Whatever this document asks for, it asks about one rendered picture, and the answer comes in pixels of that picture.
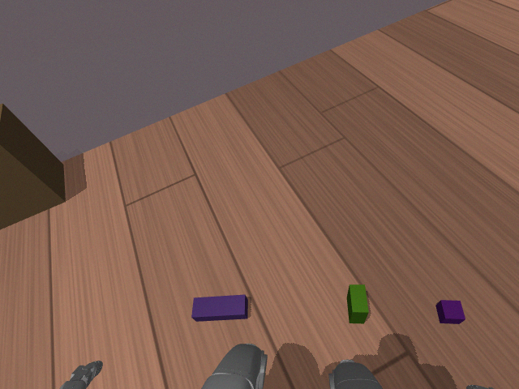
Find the left robot hand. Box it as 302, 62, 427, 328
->
59, 361, 103, 389

